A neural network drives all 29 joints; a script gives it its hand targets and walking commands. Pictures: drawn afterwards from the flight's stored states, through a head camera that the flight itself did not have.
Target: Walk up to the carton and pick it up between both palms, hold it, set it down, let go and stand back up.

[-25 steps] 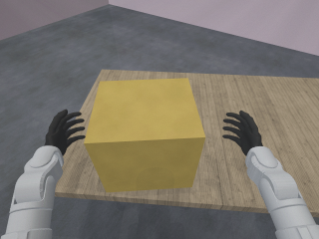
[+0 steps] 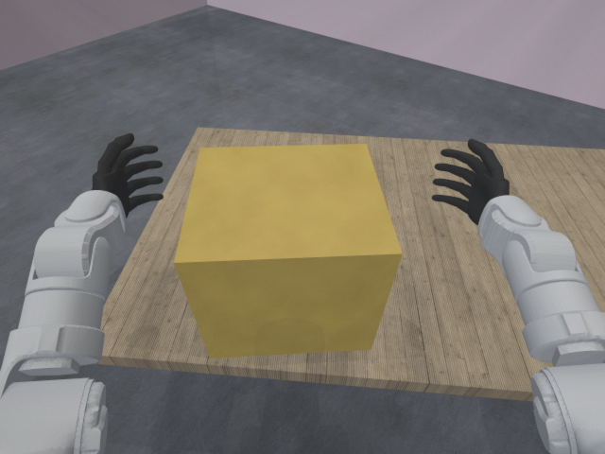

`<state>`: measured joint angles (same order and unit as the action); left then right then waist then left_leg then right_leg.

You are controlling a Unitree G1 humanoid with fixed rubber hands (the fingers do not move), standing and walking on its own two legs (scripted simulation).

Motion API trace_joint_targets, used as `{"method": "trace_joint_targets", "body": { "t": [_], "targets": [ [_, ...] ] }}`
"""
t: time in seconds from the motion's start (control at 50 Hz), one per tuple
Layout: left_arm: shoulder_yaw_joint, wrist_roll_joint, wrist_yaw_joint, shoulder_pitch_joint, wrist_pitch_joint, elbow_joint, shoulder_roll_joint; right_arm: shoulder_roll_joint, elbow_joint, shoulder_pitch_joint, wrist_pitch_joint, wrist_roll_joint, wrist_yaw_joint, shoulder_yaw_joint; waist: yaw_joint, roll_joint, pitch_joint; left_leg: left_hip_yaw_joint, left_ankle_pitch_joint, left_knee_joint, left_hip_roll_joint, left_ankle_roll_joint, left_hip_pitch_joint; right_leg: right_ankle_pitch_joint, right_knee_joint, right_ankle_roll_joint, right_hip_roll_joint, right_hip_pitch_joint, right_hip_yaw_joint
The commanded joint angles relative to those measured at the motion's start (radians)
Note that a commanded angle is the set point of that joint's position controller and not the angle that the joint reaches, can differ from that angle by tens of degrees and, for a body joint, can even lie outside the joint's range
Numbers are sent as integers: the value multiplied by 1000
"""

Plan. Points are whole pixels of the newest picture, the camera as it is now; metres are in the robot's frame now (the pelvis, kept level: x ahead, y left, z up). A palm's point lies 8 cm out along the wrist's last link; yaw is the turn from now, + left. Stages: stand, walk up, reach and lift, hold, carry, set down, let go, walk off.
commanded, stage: reach and lift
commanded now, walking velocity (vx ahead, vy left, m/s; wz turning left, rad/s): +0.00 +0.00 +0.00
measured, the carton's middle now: (287, 251) +0.43 +0.02 +0.03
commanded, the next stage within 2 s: none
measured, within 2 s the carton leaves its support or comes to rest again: neither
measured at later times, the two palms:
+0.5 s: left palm (116, 150) +0.45 +0.23 +0.22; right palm (482, 155) +0.44 -0.23 +0.20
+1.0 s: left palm (156, 232) +0.43 +0.21 +0.08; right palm (445, 229) +0.43 -0.21 +0.08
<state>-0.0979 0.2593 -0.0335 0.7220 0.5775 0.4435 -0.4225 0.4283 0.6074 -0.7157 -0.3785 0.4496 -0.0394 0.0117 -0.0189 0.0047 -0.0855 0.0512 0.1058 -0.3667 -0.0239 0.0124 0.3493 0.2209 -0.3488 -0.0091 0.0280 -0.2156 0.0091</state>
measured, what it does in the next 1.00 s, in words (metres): stands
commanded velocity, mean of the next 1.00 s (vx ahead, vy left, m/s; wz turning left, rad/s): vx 0.00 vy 0.00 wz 0.00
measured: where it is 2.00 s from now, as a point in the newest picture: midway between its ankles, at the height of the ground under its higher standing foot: outside the picture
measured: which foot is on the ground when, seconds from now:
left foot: down 0.00-1.00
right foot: down 0.00-1.00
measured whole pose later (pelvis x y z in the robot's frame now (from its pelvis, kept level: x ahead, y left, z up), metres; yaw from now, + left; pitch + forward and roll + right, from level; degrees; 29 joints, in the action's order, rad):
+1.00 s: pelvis +0.00 +0.00 -0.01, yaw -1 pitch +17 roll -2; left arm 0.01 0.25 -0.03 0.87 0.00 1.08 -0.33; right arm 0.31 1.05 -0.84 0.01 0.34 -0.06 -0.03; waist 0.01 -0.02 -0.21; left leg 0.03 0.14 -0.49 -0.04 0.01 0.65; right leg 0.24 -0.46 -0.01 0.05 -0.52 -0.01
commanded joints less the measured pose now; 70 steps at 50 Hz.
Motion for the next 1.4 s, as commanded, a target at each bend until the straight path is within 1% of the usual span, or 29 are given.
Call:
{"method": "trace_joint_targets", "body": {
  "t": [0.0,0.06,0.12,0.18,0.28,0.34,0.38,0.44,0.48,0.54,0.56,0.62,0.64,0.66,0.68,0.7,0.72,0.76,0.78,0.82,0.88,0.98,1.04,1.06,1.1,1.2,1.26,1.3,1.38],
  "targets": [
    [-38,2,-10,541,-54,-158,-208,224,-118,-519,56,3,10,56,1,-43,-558,-68,-249,-55,-7,-14,-515,-375,39,45,17,-134,-31],
    [-16,35,-9,661,-63,-101,-226,242,-76,-627,56,3,19,67,-9,-34,-565,-71,-244,-65,-1,-16,-487,-381,40,50,15,-157,-30],
    [-24,17,-12,666,-68,-81,-226,251,-66,-650,69,-3,20,62,-6,-40,-635,-74,-286,-70,-4,-16,-511,-452,28,56,15,-115,-32],
    [-7,41,-10,733,-74,-9,-249,264,-33,-724,61,8,19,35,-4,1,-607,-80,-225,-58,-6,-5,-458,-430,25,57,11,-115,-28],
    [25,58,-15,831,-105,143,-263,250,95,-817,57,20,18,2,3,-9,-625,-79,-171,-52,-7,5,-421,-422,24,74,-4,-139,-19],
    [62,60,-12,874,-125,166,-234,253,138,-852,73,9,13,22,-26,-60,-660,-77,-233,-72,-10,-14,-463,-462,19,63,0,-169,-32],
    [76,76,-5,905,-141,205,-237,241,174,-871,72,-2,12,9,-29,-33,-665,-79,-197,-75,-6,-13,-466,-436,24,64,5,-185,-37],
    [74,51,-5,873,-168,241,-230,225,230,-821,80,3,12,-12,-24,-53,-662,-86,-248,-82,-5,-14,-458,-493,18,68,3,-166,-33],
    [61,18,4,829,-184,281,-211,215,266,-796,93,-5,18,-15,-13,-60,-632,-86,-234,-76,-10,-18,-472,-439,30,65,3,-184,-31],
    [75,14,19,770,-236,361,-177,170,278,-759,133,-27,10,-22,-20,-26,-583,-84,-231,-67,-5,-10,-418,-435,29,69,-2,-150,-37],
    [65,-4,27,745,-267,417,-158,133,313,-736,150,-32,12,-32,-7,-19,-560,-75,-205,-68,-4,-4,-407,-391,29,67,-4,-167,-36],
    [56,-14,15,737,-356,331,-140,137,215,-706,226,-70,9,-3,4,-40,-641,-78,-304,-93,-9,-30,-462,-415,19,61,11,-191,-55],
    [63,-13,11,771,-383,306,-152,143,203,-711,246,-76,7,24,-14,-70,-681,-75,-310,-103,-10,-39,-473,-408,21,57,9,-213,-55],
    [60,-12,5,776,-403,259,-149,143,161,-713,263,-73,3,21,-3,-91,-726,-72,-325,-111,-10,-44,-495,-426,19,56,7,-222,-57],
    [50,-10,1,764,-424,232,-147,137,142,-692,279,-75,4,16,-1,-74,-739,-76,-350,-126,-8,-49,-505,-454,10,59,18,-231,-62],
    [44,-22,-1,746,-432,284,-148,148,162,-693,288,-93,0,20,-12,-65,-714,-75,-368,-134,-7,-48,-495,-478,7,59,17,-233,-59],
    [33,-30,0,731,-443,308,-149,140,195,-676,297,-99,-3,16,-2,-46,-703,-70,-352,-137,-9,-43,-484,-462,2,62,17,-242,-61],
    [37,-33,-7,739,-474,234,-136,145,155,-678,334,-96,-4,29,7,-92,-790,-67,-372,-153,-8,-60,-516,-453,-2,65,18,-266,-58],
    [45,-33,-5,725,-490,314,-114,131,185,-685,343,-99,-3,13,-3,-64,-735,-73,-345,-163,-11,-56,-490,-420,-13,62,19,-304,-71],
    [53,-7,-10,734,-538,260,-119,122,143,-668,377,-99,-6,19,8,-65,-810,-68,-351,-172,-7,-52,-470,-440,-30,71,19,-309,-59],
    [47,-18,-5,723,-593,325,-113,120,153,-669,428,-134,-13,27,14,-48,-885,-63,-387,-208,-12,-61,-449,-495,-58,78,19,-312,-65],
    [74,-2,7,720,-678,497,-93,85,293,-679,473,-106,-23,-25,3,-9,-804,-59,-291,-197,-13,-46,-315,-474,-90,87,0,-288,-49],
    [83,7,10,719,-733,539,-94,82,300,-688,502,-81,-24,-64,19,5,-869,-56,-277,-196,-11,-33,-283,-492,-111,100,-4,-276,-42],
    [88,6,9,726,-743,528,-89,79,320,-678,509,-73,-24,-66,11,-32,-897,-56,-330,-211,-10,-44,-292,-535,-124,94,-3,-282,-41],
    [93,-6,3,746,-742,545,-80,93,381,-681,512,-54,-19,-57,8,-70,-872,-61,-361,-226,-18,-63,-352,-479,-102,79,7,-359,-54],
    [75,-18,4,714,-733,564,-66,69,376,-675,514,-37,-19,-94,27,-8,-858,-55,-330,-222,-10,-47,-314,-494,-109,92,5,-302,-43],
    [79,-24,-7,723,-732,491,-36,80,333,-674,515,-47,-18,-65,16,-56,-910,-59,-384,-224,-10,-63,-342,-507,-106,78,14,-330,-50],
    [75,-25,-4,728,-720,498,-25,65,328,-679,504,-69,-20,-61,1,-38,-868,-57,-368,-231,-10,-63,-343,-491,-92,76,7,-345,-44],
    [65,-56,-9,740,-720,514,16,30,350,-693,508,-89,-27,-42,17,-50,-858,-63,-382,-227,-14,-66,-353,-508,-91,73,6,-340,-44]
  ]
}}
